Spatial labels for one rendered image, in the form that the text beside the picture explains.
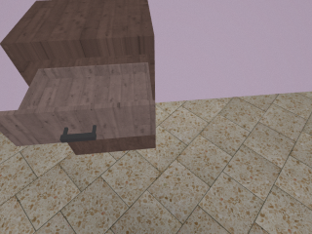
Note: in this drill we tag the handle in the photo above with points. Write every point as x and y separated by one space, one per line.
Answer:
64 138

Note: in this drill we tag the cabinet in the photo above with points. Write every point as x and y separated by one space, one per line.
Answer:
71 33

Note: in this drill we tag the drawer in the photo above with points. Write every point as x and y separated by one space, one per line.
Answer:
117 98

